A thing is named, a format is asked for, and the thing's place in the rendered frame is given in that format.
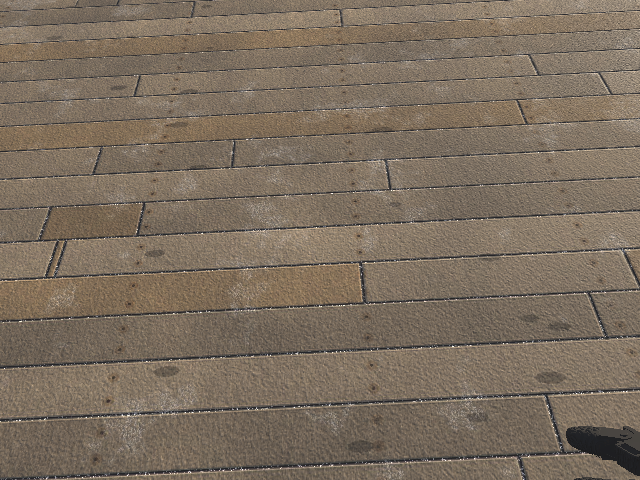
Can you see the right robot hand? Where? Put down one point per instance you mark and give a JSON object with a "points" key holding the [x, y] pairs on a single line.
{"points": [[618, 445]]}

